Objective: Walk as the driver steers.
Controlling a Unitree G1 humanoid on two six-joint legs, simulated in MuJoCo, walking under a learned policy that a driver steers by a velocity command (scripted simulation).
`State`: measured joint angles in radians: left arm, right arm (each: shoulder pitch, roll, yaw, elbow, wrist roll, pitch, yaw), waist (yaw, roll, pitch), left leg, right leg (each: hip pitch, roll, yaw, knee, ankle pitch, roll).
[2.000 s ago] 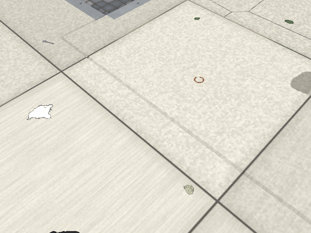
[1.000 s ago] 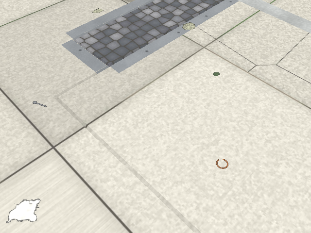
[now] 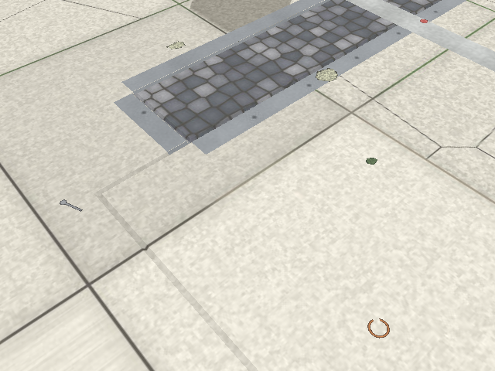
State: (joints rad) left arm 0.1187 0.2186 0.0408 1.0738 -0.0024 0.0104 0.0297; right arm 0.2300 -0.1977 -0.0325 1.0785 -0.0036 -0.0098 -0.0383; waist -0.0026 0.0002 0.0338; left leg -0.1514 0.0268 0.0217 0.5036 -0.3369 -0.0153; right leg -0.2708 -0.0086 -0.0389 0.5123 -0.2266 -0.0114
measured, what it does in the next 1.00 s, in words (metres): walks ahead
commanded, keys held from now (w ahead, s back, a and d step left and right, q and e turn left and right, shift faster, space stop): no key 0.28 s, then w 0.72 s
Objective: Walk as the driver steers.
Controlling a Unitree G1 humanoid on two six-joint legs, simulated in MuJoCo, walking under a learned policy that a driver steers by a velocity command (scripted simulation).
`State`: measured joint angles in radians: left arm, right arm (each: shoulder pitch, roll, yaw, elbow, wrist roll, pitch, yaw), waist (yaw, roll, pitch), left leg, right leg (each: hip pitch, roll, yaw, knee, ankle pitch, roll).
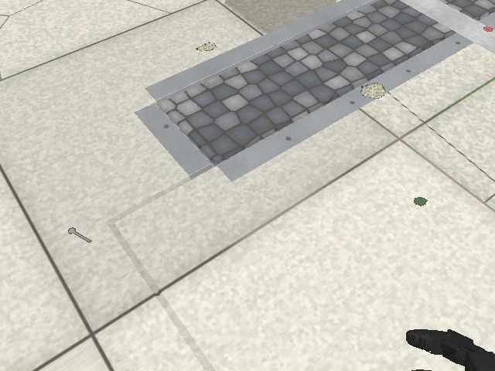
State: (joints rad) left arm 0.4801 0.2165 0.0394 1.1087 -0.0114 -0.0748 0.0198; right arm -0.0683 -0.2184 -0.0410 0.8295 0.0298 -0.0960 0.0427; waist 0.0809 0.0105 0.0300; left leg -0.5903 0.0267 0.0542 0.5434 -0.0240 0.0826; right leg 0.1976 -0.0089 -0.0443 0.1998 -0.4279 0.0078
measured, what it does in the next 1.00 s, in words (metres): walks ahead: left foot, then right foot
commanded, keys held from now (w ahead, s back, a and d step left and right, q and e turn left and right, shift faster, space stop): w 0.30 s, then no key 0.70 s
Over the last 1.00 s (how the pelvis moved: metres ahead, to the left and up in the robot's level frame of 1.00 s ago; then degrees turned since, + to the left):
0.25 0.01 -0.02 0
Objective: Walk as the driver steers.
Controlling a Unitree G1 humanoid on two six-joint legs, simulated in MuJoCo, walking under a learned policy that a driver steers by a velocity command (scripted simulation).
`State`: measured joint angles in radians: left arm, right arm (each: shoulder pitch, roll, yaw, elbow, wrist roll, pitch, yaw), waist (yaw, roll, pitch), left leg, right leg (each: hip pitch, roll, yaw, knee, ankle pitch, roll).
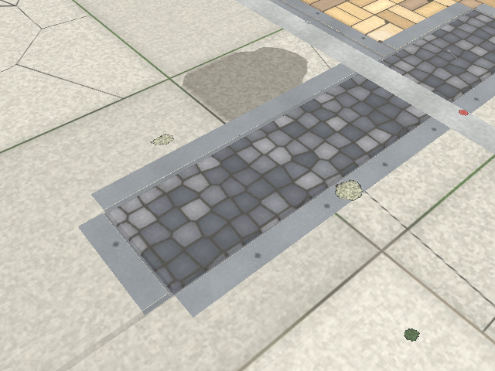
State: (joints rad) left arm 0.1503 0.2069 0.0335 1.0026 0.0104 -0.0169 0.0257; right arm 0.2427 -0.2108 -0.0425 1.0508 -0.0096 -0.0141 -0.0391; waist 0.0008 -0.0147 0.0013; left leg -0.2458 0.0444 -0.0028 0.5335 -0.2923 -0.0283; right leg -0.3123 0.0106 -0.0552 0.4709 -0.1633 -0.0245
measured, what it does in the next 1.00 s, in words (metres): walks ahead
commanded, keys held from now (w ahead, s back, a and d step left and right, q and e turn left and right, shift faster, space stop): no key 0.58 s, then w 0.42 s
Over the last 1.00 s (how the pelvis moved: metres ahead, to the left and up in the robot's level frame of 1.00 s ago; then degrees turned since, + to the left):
0.39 0.00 0.02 1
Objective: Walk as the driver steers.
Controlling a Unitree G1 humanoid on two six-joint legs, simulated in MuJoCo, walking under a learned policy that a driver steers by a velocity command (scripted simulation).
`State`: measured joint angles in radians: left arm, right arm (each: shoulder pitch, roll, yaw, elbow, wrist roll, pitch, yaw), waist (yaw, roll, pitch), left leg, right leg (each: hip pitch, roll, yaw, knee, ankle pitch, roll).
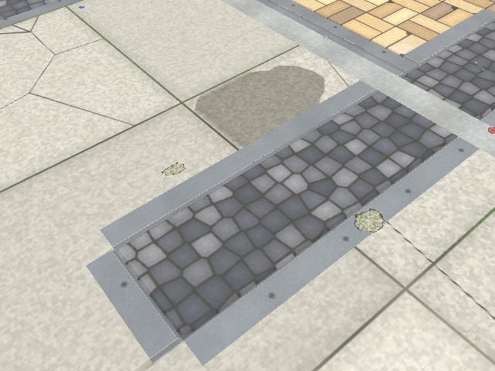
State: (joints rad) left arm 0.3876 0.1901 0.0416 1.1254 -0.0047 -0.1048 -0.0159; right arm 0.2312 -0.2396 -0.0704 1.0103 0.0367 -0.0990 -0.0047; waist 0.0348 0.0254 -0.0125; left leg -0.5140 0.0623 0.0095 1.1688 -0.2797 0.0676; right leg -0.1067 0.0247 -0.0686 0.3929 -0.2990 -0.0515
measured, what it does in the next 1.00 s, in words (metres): walks ahead: left foot, then right foot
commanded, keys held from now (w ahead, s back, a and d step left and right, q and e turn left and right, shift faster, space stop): w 0.88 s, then w+q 0.12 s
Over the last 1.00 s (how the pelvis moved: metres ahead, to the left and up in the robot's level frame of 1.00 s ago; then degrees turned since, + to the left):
0.13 -0.02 0.01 -1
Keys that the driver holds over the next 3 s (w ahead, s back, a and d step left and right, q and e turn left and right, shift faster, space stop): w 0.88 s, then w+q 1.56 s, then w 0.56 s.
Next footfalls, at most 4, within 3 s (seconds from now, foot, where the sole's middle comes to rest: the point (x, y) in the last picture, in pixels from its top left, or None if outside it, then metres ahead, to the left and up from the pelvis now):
0.32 left None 0.36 0.15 -0.78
0.88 right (306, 320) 0.68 -0.09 -0.78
1.44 left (220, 239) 0.96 0.18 -0.78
1.92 right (244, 165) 1.30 0.11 -0.78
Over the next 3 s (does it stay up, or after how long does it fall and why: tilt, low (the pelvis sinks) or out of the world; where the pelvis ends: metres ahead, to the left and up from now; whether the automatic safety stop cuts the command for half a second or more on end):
stays up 1.51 0.57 -0.02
